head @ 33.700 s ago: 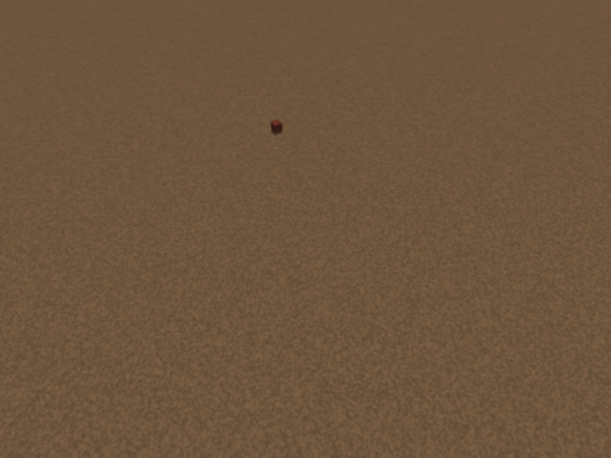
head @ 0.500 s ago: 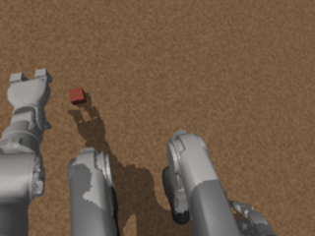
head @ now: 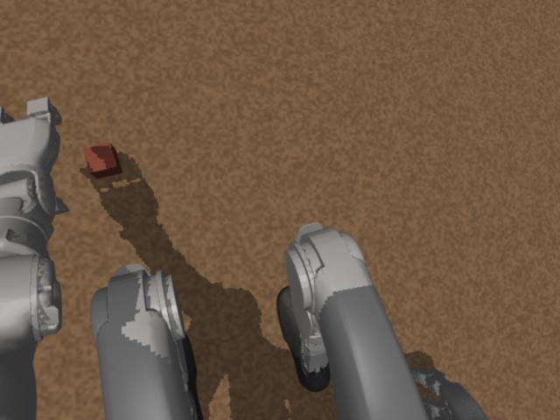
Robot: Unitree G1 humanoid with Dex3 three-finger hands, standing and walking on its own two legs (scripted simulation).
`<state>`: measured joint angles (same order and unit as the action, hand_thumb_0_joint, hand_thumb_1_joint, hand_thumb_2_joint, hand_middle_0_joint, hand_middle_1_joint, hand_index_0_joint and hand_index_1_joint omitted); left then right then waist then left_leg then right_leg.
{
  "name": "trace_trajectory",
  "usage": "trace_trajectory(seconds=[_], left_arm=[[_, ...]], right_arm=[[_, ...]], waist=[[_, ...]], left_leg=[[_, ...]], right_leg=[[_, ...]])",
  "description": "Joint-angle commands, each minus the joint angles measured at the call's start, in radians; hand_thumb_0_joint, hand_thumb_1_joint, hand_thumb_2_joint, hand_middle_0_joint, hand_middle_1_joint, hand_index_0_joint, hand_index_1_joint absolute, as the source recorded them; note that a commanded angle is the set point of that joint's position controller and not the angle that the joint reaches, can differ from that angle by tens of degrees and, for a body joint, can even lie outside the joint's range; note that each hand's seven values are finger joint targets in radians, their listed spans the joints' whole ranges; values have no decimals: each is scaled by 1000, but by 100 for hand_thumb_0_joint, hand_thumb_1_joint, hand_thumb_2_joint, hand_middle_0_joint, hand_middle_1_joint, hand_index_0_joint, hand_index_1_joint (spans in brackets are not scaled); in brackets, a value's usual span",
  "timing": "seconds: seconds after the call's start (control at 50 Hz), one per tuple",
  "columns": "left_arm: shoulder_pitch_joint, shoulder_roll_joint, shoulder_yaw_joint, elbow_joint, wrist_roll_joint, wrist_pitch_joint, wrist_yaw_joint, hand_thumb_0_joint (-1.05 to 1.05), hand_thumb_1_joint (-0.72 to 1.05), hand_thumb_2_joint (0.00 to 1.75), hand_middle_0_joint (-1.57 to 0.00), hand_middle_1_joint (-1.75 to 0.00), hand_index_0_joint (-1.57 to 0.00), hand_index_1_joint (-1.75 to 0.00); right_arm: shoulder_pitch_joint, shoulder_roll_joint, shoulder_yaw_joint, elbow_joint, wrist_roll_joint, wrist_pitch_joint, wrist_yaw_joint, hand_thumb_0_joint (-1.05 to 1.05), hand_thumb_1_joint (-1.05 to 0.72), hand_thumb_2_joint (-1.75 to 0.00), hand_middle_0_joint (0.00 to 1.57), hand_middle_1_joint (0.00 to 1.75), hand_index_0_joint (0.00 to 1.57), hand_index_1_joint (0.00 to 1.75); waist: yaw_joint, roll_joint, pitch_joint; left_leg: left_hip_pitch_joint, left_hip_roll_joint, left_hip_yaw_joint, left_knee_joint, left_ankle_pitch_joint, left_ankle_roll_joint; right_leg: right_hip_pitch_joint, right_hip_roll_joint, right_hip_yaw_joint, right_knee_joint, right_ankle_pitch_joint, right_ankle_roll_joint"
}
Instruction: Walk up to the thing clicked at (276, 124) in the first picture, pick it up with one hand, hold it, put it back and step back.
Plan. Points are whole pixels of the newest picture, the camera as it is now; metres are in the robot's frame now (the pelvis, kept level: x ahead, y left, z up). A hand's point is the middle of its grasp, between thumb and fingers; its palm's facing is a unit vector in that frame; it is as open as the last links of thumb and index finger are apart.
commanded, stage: rise first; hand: left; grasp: from above
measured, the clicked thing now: (103, 161) +0.52 +0.21 -0.32
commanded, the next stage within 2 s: approach in 1.96 s
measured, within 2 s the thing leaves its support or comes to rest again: neither
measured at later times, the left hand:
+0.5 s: hand (52, 165) +0.49 +0.26 -0.20, palm faces -0.44 -0.10 -0.89, open 14.0 cm
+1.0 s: hand (57, 161) +0.49 +0.25 -0.21, palm faces -0.44 -0.09 -0.90, open 14.1 cm
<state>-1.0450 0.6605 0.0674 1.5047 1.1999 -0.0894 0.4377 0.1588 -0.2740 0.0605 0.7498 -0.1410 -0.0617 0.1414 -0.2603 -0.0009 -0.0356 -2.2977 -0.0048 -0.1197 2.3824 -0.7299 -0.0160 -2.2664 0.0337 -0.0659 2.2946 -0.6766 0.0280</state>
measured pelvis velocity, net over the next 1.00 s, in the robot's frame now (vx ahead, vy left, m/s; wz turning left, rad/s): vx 0.00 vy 0.01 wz -0.04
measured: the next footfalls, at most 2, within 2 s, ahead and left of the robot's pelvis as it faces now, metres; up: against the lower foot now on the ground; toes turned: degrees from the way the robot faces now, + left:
none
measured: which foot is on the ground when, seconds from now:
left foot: down 0.00-1.00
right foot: down 0.00-1.00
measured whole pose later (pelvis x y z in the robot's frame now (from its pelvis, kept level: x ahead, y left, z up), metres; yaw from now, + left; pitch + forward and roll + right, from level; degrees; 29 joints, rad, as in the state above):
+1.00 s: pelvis +0.00 +0.01 -0.02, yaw -2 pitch +34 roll -9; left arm -1.11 0.75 0.05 1.57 1.23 -0.09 0.44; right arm 0.19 -0.29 0.15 0.70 -0.16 -0.08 0.17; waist -0.33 -0.02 0.01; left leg -2.35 -0.01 -0.15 2.46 -0.72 -0.01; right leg -2.30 0.04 -0.09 2.34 -0.66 0.04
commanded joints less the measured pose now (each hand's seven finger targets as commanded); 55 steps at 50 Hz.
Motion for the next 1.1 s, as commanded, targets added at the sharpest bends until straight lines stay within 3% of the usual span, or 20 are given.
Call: trace_trajectory(seconds=[0.0, 0.06, 0.12, 0.16, 0.22, 0.26, 0.34, 0.4, 0.44, 0.48, 0.56, 0.62, 0.64, 0.7, 0.74, 0.84, 0.88, 0.94, 1.02, 1.08], left_arm=[[-322, 210, 8, -99, -5, -1, 40, 0, -51, 97, -7, -102, -8, -100], [-339, 231, 8, -121, -3, -3, 37, 0, -51, 97, -7, -101, -8, -99], [-347, 245, 14, -94, -8, -4, 38, 0, -51, 97, -7, -102, -8, -100], [-363, 239, 7, -112, -1, -4, 39, 0, -50, 96, -6, -102, -8, -100], [-360, 234, -3, -89, -3, 0, 40, 0, -50, 96, -7, -102, -9, -100], [-357, 260, 14, -79, -3, 2, 43, 0, -50, 96, -7, -101, -8, -100], [-386, 244, -6, -73, -2, 1, 41, 0, -51, 97, -7, -101, -8, -100], [-377, 265, 2, -69, -1, 3, 45, 0, -51, 97, -6, -102, -7, -100], [-394, 264, 2, -66, 1, 3, 46, 0, -58, 104, -7, -96, -5, -98], [-407, 251, -10, -62, -4, 2, 41, 0, -52, 98, -7, -99, -7, -99], [-394, 267, -10, -81, 5, -1, 36, 0, -51, 98, -7, -99, -8, -99], [-392, 257, -19, -67, 9, 0, 32, 0, -51, 98, -7, -99, -8, -99], [-405, 271, -15, -93, 6, -2, 34, 0, -50, 97, -7, -100, -8, -99], [-404, 269, -16, -46, 12, 0, 32, 0, -51, 97, -7, -100, -8, -99], [-423, 292, -10, -55, 11, -6, 36, 0, -51, 98, -8, -99, -8, -98], [-412, 283, -19, -52, 17, -11, 40, 0, -52, 99, -7, -99, -7, -99], [-386, 307, 0, -77, 20, -5, 47, 0, -52, 99, -7, -99, -7, -99], [-425, 283, -8, -80, 17, 4, 50, 0, -52, 99, -7, -98, -7, -98], [-400, 305, -2, -90, 17, 10, 45, 0, -53, 100, -6, -99, -6, -99], [-382, 264, -24, -57, 8, 13, 29, 0, -54, 101, -7, -98, -6, -99]], right_arm=[[245, -239, -62, 3, -2, -1, -7, 0, -89, -90, 20, 30, 20, 30], [238, -245, -56, -1, -2, 0, -5, 0, -89, -90, 20, 30, 20, 30], [245, -253, -49, -5, -4, 1, -2, 0, -89, -90, 20, 30, 20, 30], [243, -250, -43, -7, -6, -2, 0, 0, -89, -90, 20, 30, 20, 30], [244, -255, -38, -8, -8, -1, 4, 0, -90, -90, 20, 30, 20, 30], [251, -262, -34, -7, -9, -2, 4, 0, -90, -90, 20, 30, 20, 30], [239, -263, -28, -15, -11, -5, 6, 0, -89, -90, 20, 30, 20, 30], [237, -271, -24, -15, -10, -6, 7, 0, -89, -90, 20, 30, 20, 30], [245, -275, -22, -18, -9, -6, 5, 0, -90, -90, 20, 30, 20, 30], [246, -276, -17, -18, -11, -10, 7, 0, -89, -90, 20, 30, 20, 30], [252, -281, -15, -18, -8, -10, 6, 0, -89, -90, 20, 30, 20, 30], [259, -282, -10, -20, -10, -7, 9, 0, -89, -90, 20, 30, 20, 30], [258, -280, -7, -18, -9, -4, 9, 0, -89, -90, 20, 30, 20, 30], [265, -284, -1, -22, -13, -5, 12, 0, -89, -90, 20, 30, 20, 30], [254, -288, 2, -26, -12, -4, 9, 0, -89, -90, 20, 30, 20, 30], [260, -286, 10, -32, -16, -13, 15, 0, -89, -90, 20, 30, 20, 30], [255, -287, 6, -33, -14, -13, 15, 0, -89, -90, 20, 30, 20, 30], [260, -292, 1, -33, -13, -15, 19, 0, -89, -90, 20, 30, 20, 30], [256, -293, 2, -33, -7, -10, 18, 0, -89, -90, 20, 30, 20, 30], [261, -282, -1, -31, -10, -10, 22, 0, -89, -90, 20, 30, 20, 30]], waist=[[-37, 256, -711], [-30, 296, -722], [-43, 254, -701], [-45, 306, -711], [-57, 279, -705], [-49, 282, -695], [-70, 293, -677], [-57, 313, -691], [-69, 301, -678], [-87, 295, -641], [-75, 326, -678], [-90, 318, -680], [-78, 329, -710], [-99, 326, -649], [-95, 322, -645], [-104, 326, -649], [-73, 367, -690], [-101, 360, -658], [-77, 383, -675], [-94, 331, -640]], left_leg=[[466, -7, 81, -219, 255, 50], [484, -7, 78, -223, 268, 44], [423, -10, 78, -210, 235, 52], [464, -6, 78, -209, 261, 45], [440, -5, 77, -188, 272, 50], [424, -8, 81, -189, 261, 51], [429, -5, 71, -185, 220, 49], [427, -6, 70, -190, 225, 45], [422, -6, 64, -191, 215, 46], [404, -6, 65, -184, 197, 49], [448, -4, 60, -183, 241, 41], [440, -3, 61, -167, 272, 44], [448, -4, 61, -171, 281, 43], [419, -4, 59, -170, 260, 43], [405, -6, 56, -179, 220, 45], [411, -4, 56, -167, 232, 45], [445, -4, 59, -177, 256, 40], [446, -1, 52, -178, 246, 39], [448, -5, 53, -190, 245, 37], [415, -4, 58, -175, 233, 44]], right_leg=[[416, 14, -86, -211, 272, -61], [406, 17, -91, -198, 279, -66], [421, 20, -93, -201, 258, -60], [408, 19, -95, -191, 279, -64], [432, 25, -94, -189, 303, -59], [429, 22, -93, -188, 289, -58], [387, 27, -105, -185, 247, -63], [385, 29, -108, -172, 248, -65], [369, 28, -114, -173, 238, -65], [359, 27, -113, -180, 226, -63], [369, 27, -119, -167, 261, -65], [392, 28, -118, -163, 299, -61], [407, 31, -117, -164, 304, -61], [382, 29, -120, -163, 287, -61], [368, 30, -122, -167, 246, -64], [392, 35, -122, -167, 262, -62], [394, 33, -122, -158, 279, -64], [348, 30, -128, -155, 271, -66], [349, 28, -127, -155, 263, -68], [364, 33, -122, -167, 261, -64]])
